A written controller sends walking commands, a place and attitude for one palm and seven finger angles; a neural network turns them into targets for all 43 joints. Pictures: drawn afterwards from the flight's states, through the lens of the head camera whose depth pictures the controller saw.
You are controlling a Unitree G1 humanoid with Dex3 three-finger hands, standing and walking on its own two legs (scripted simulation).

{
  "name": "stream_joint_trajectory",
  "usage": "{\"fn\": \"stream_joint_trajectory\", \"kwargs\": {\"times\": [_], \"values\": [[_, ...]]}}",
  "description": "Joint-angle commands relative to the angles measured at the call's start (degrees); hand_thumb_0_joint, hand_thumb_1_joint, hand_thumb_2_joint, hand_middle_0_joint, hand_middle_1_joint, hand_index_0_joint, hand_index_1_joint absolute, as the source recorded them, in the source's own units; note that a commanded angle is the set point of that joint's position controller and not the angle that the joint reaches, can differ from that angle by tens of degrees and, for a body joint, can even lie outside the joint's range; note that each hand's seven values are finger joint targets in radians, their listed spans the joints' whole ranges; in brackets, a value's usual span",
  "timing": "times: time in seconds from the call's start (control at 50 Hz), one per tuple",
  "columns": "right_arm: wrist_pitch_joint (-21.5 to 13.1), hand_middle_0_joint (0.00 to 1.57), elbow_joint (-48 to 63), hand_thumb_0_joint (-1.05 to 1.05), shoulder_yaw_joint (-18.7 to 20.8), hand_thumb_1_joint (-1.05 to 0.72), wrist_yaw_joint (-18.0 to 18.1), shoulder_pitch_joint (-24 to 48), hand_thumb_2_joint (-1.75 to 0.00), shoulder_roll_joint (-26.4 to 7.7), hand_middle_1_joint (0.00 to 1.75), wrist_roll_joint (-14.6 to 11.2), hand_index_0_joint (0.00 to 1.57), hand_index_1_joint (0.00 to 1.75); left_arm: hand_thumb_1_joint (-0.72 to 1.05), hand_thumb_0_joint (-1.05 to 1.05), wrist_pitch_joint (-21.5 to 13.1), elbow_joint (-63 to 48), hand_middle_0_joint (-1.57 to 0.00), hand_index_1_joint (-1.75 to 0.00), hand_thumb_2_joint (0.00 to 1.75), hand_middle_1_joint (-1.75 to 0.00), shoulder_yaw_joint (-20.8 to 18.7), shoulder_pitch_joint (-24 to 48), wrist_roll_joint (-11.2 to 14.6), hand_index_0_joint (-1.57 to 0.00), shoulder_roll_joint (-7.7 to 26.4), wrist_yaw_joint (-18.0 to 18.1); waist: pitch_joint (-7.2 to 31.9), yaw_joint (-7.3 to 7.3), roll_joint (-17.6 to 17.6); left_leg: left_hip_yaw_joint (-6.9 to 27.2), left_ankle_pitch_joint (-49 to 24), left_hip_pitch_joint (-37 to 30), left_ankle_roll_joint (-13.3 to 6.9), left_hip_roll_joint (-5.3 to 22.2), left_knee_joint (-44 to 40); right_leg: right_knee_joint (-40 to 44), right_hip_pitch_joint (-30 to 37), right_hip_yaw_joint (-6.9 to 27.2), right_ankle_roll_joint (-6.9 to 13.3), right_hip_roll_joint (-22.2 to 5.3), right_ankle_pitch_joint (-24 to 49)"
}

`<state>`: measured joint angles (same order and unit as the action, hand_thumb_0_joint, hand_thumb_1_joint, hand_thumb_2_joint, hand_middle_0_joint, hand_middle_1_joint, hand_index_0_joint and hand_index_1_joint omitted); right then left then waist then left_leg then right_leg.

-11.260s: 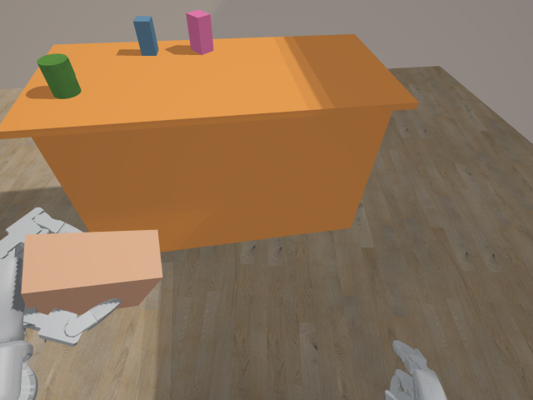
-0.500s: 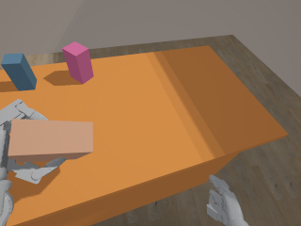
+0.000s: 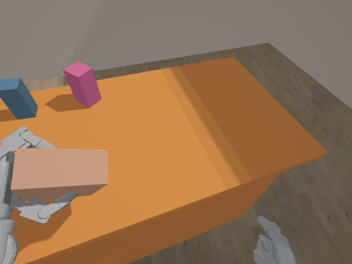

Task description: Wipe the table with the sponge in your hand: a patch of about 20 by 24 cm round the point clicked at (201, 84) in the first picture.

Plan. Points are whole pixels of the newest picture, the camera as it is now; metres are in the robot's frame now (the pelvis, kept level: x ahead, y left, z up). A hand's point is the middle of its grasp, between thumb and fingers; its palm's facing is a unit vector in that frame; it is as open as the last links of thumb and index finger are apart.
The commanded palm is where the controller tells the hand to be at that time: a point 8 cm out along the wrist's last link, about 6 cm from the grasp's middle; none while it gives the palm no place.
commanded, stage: come to a stop and stand still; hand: left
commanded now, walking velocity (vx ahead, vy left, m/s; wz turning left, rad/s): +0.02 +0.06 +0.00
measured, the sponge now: (74, 176) +0.23 +0.20 +0.14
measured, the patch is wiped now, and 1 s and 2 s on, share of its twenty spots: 0.00 0.00 0.00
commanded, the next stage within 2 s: look again from close up in 0.84 s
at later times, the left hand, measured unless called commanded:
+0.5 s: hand (48, 174) +0.22 +0.24 +0.15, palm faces +0.24 -0.88 -0.42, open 9.9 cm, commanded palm +0.17 +0.29 +0.17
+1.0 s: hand (24, 173) +0.22 +0.28 +0.15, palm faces +0.37 -0.84 -0.39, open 9.9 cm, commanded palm +0.16 +0.30 +0.17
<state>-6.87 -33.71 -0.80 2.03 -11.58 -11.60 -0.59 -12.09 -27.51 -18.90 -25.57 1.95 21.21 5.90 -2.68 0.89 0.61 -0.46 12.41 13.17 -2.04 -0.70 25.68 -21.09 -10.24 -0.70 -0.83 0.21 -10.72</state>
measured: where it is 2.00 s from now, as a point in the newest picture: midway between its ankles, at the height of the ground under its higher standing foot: outside the picture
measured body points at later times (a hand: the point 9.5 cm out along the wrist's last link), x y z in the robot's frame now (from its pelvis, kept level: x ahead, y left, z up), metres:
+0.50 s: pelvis +0.00 +0.02 +0.00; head +0.04 +0.04 +0.44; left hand +0.21 +0.29 +0.17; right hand +0.18 -0.21 -0.08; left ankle +0.01 +0.09 -0.74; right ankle +0.01 -0.13 -0.74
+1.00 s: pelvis +0.00 +0.02 +0.00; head +0.03 +0.05 +0.45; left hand +0.20 +0.32 +0.17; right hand +0.20 -0.19 -0.06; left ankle +0.01 +0.09 -0.74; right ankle +0.01 -0.13 -0.74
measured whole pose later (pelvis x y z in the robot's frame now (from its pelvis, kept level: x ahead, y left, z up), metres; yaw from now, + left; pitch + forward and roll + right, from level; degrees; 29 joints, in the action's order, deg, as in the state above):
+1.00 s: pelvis +0.00 +0.02 +0.00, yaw +0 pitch +0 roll -1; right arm -7.5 -31.8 -1.6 1.7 -9.9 -10.3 -0.6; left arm -12.8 -26.4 -21.1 -24.2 2.1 22.7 5.4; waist -3.6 1.7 2.5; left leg -1.2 12.7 13.2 -3.7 -2.3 25.9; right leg -21.4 -10.3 -0.1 -2.5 -1.5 -11.0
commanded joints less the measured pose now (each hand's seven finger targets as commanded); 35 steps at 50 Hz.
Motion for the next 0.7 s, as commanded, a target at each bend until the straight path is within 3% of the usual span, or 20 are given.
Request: {"fn": "stream_joint_trajectory", "kwargs": {"times": [0.0,0.04,0.12,0.14,0.16,0.18,0.2,0.22,0.26,0.28,0.32,0.34,0.4,0.42,0.44,0.52,0.54,0.58,0.64,0.68], "values": [[-2.9,0.20,9.4,0.00,3.0,-0.90,0.3,5.3,-0.90,-7.2,0.30,-0.3,0.20,0.30,0.10,0.00,-3.1,-9.6,-1.20,-1.60,1.30,-1.60,-7.7,1.7,1.4,-1.20,9.0,1.4,9.3,0.19,-2.3,4.2,-5.0,-0.7,1.1,4.0,-4.5,2.6,4.6,4.5,1.9,-3.6,8.5],[-2.3,0.20,9.1,0.00,2.7,-0.90,0.3,5.3,-0.90,-7.2,0.30,-0.2,0.20,0.30,0.10,0.00,-2.6,-7.0,-1.20,-1.60,1.30,-1.60,-6.3,0.8,1.6,-1.20,7.3,1.1,8.0,0.05,-1.1,3.8,-4.0,-0.7,1.0,4.0,-5.0,3.4,2.9,3.9,1.7,-3.1,6.9],[-2.4,0.20,9.5,0.00,2.8,-0.90,0.7,6.7,-0.90,-7.1,0.30,-0.7,0.20,0.30,0.10,0.00,-2.1,-9.7,-1.20,-1.60,1.30,-1.60,-7.1,4.4,1.2,-1.20,9.2,1.3,8.1,0.05,-1.5,3.8,-5.0,-2.0,1.0,4.3,-5.2,3.1,2.5,4.4,1.6,-3.2,8.0],[-2.2,0.20,9.3,0.00,2.6,-0.90,0.7,6.0,-0.90,-7.2,0.30,-0.3,0.20,0.30,0.10,0.00,-2.2,-8.6,-1.20,-1.60,1.30,-1.60,-5.4,4.4,1.4,-1.20,7.5,1.0,7.8,0.00,-1.1,3.9,-4.2,-1.3,0.8,4.1,-5.6,3.4,2.7,3.7,1.4,-2.9,7.0],[-4.4,0.20,8.9,0.00,3.0,-0.90,0.4,-1.8,-0.90,-9.1,0.30,2.6,0.20,0.30,0.10,0.00,-8.2,-23.0,-1.20,-1.60,1.30,-1.60,-39.9,63.5,-8.1,-1.20,55.4,1.1,-2.7,0.95,5.2,1.3,-4.8,8.1,0.0,5.4,1.7,7.0,-6.5,6.2,-0.3,-5.2,6.0],[-4.1,0.20,5.4,0.00,0.6,-0.90,0.3,3.2,-0.90,-1.7,0.30,0.4,0.20,0.30,0.10,0.00,-5.7,9.6,-1.20,-1.60,1.30,-1.60,-16.1,29.5,-2.3,-1.20,18.5,-1.3,10.6,0.16,5.2,2.2,-8.8,-2.7,-0.1,1.5,-0.7,2.6,-3.2,5.9,3.4,-6.3,5.6],[-5.1,0.20,8.6,0.00,3.4,-0.90,0.4,3.4,-0.90,-5.9,0.30,0.5,0.20,0.30,0.10,0.00,-5.7,4.3,-1.20,-1.60,1.30,-1.60,-13.2,14.3,-0.1,-1.20,15.0,-0.9,6.9,2.95,1.2,1.8,-8.3,-3.3,1.0,2.6,-0.5,4.9,-1.0,9.9,3.1,-5.0,9.6],[-5.6,0.20,8.8,0.00,3.8,-0.90,-0.6,4.6,-0.90,-6.7,0.30,-0.8,0.20,0.30,0.10,0.00,-4.6,4.5,-1.20,-1.60,1.30,-1.60,-5.6,11.7,1.0,-1.20,5.7,-0.9,10.7,1.53,-8.5,0.4,-8.4,-6.9,1.1,2.7,-1.1,1.3,0.8,9.5,4.1,-5.5,9.9],[-6.2,0.20,8.8,0.00,3.9,-0.90,-1.7,4.3,-0.90,-7.7,0.30,-0.3,0.20,0.30,0.10,0.00,-6.5,-8.9,-1.20,-1.60,1.30,-1.60,-4.7,13.0,1.0,-1.20,8.2,-1.0,13.5,1.49,-14.0,3.1,-10.5,-5.0,0.4,4.3,-3.3,-2.0,3.9,6.1,3.0,-4.2,7.5],[-6.5,0.20,9.1,0.00,3.7,-0.90,-2.3,4.7,-0.90,-7.6,0.30,-0.1,0.20,0.30,0.10,0.00,-6.9,-12.5,-1.20,-1.60,1.30,-1.60,-3.7,10.4,0.9,-1.20,7.7,-0.9,13.8,1.74,-13.0,3.7,-11.3,-3.6,0.2,4.7,-3.8,-2.9,5.3,5.2,2.5,-3.5,7.6],[-7.1,0.20,9.7,0.00,3.2,-0.90,-3.0,6.9,-0.90,-6.8,0.30,-0.6,0.20,0.30,0.10,0.00,-6.4,-14.7,-1.20,-1.60,1.30,-1.60,-4.1,4.6,0.9,-1.20,7.5,-0.3,13.5,1.94,-9.0,4.5,-10.3,-2.2,0.1,5.6,-4.9,-4.7,5.8,3.3,1.8,-2.5,6.6],[-6.9,0.20,9.9,0.00,3.3,-0.90,-2.8,5.7,-0.90,-7.0,0.30,-0.3,0.20,0.30,0.10,0.00,-6.4,-15.7,-1.20,-1.60,1.30,-1.60,-4.7,3.6,0.8,-1.20,8.2,-0.2,12.6,1.86,-4.8,5.2,-9.1,0.1,0.0,5.9,-5.1,-4.5,6.5,2.5,1.6,-2.7,6.4],[-6.3,0.20,9.9,0.00,3.5,-0.90,-1.6,5.0,-0.90,-7.1,0.30,-0.2,0.20,0.30,0.10,0.00,-6.3,-13.1,-1.20,-1.60,1.30,-1.60,-11.2,2.0,1.4,-1.20,12.6,0.7,10.6,1.53,3.0,5.4,-7.2,1.5,0.9,5.1,-4.7,-2.7,5.9,3.0,1.4,-3.1,6.8],[-5.8,0.20,9.5,0.00,3.5,-0.90,-1.1,6.3,-0.90,-7.3,0.30,-0.5,0.20,0.30,0.10,0.00,-5.9,-11.7,-1.20,-1.60,1.30,-1.60,-15.3,2.2,1.6,-1.20,15.7,1.4,11.0,1.43,1.6,5.2,-5.5,0.4,1.0,5.1,-5.4,-2.7,5.0,3.2,1.2,-2.9,5.3],[-5.2,0.20,9.7,0.00,3.2,-0.90,-0.6,5.4,-0.90,-6.7,0.30,-0.3,0.20,0.30,0.10,0.00,-6.0,-9.6,-1.20,-1.60,1.30,-1.60,-13.1,2.1,2.0,-1.20,12.5,1.0,9.2,1.09,1.8,6.0,-5.1,2.0,0.8,5.4,-5.7,-2.3,4.7,2.3,1.3,-3.4,5.3],[-5.3,0.20,9.3,0.00,2.9,-0.90,0.2,5.7,-0.90,-6.8,0.30,-0.7,0.20,0.30,0.10,0.00,-6.4,-10.5,-1.20,-1.60,1.30,-1.60,-13.3,7.1,2.0,-1.20,13.7,0.8,9.3,0.66,-5.5,4.8,-10.3,-1.5,1.3,5.6,-5.1,-3.0,3.6,2.6,1.5,-3.3,8.4],[-5.2,0.20,9.0,0.00,2.8,-0.90,0.3,4.8,-0.90,-6.7,0.30,-0.4,0.20,0.30,0.10,0.00,-6.6,-10.4,-1.20,-1.60,1.30,-1.60,-10.5,7.7,2.0,-1.20,10.9,0.4,9.6,0.55,-6.6,4.9,-11.8,-1.4,1.2,5.7,-5.0,-3.0,4.2,1.5,1.4,-3.3,8.9],[-5.9,0.20,9.0,0.00,2.9,-0.90,0.0,4.4,-0.90,-7.0,0.30,-0.4,0.20,0.30,0.10,0.00,-6.4,-12.6,-1.20,-1.60,1.30,-1.60,-8.3,8.5,1.7,-1.20,10.2,0.2,11.2,0.65,-7.9,4.6,-16.3,-3.5,1.6,5.7,-3.6,-2.9,5.1,1.9,1.5,-3.5,11.5],[-6.3,0.20,8.5,0.00,2.5,-0.90,-0.6,5.1,-0.90,-7.0,0.30,-0.2,0.20,0.30,0.10,0.00,-5.8,-13.2,-1.20,-1.60,1.30,-1.60,-3.9,8.0,1.0,-1.20,6.6,0.3,11.2,0.64,-6.8,4.2,-15.0,-4.0,1.6,5.4,-3.7,-2.1,4.4,1.6,1.5,-3.1,10.9],[-6.3,0.20,8.6,0.00,3.0,-0.90,-0.8,4.8,-0.90,-7.4,0.30,-0.2,0.20,0.30,0.10,0.00,-5.4,-14.8,-1.20,-1.60,1.30,-1.60,-4.2,8.3,0.5,-1.20,7.6,0.7,11.2,0.57,-5.8,4.7,-15.7,-3.7,2.1,5.4,-3.7,-2.2,5.3,2.3,1.6,-3.1,12.3]]}}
